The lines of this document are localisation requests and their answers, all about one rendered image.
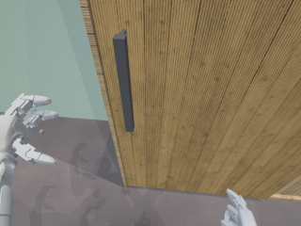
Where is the left robot hand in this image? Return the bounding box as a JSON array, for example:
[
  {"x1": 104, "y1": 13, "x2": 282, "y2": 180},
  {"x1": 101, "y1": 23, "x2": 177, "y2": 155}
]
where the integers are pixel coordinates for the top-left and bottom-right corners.
[{"x1": 0, "y1": 93, "x2": 59, "y2": 166}]

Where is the robot left forearm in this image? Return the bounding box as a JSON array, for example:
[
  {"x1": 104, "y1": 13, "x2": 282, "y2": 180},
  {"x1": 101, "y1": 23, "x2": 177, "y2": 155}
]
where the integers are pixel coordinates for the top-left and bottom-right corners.
[{"x1": 0, "y1": 151, "x2": 18, "y2": 226}]

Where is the wardrobe door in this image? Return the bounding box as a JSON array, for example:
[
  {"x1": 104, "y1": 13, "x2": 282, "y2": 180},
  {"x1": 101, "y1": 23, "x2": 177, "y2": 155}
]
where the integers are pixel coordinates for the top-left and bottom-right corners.
[
  {"x1": 276, "y1": 175, "x2": 301, "y2": 197},
  {"x1": 88, "y1": 0, "x2": 301, "y2": 200}
]

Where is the right robot hand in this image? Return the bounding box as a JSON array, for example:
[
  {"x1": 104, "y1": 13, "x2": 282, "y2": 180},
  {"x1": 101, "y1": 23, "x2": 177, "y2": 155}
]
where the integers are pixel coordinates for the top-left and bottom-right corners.
[{"x1": 221, "y1": 189, "x2": 257, "y2": 226}]

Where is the handle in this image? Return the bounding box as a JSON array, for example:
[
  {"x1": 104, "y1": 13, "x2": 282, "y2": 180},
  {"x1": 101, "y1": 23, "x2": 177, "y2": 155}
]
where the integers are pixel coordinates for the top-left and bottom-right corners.
[{"x1": 112, "y1": 29, "x2": 135, "y2": 132}]

